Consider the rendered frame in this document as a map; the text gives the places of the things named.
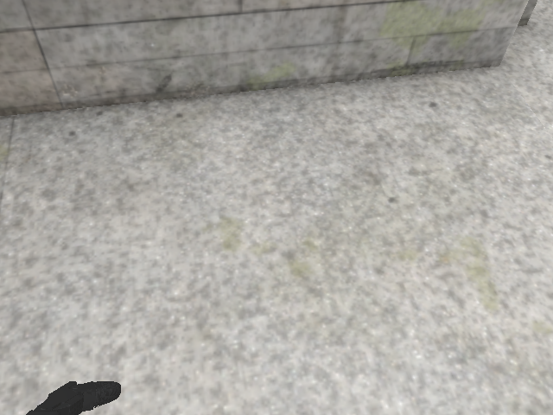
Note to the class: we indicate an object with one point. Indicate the robot left hand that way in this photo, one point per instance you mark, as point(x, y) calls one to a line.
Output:
point(73, 399)

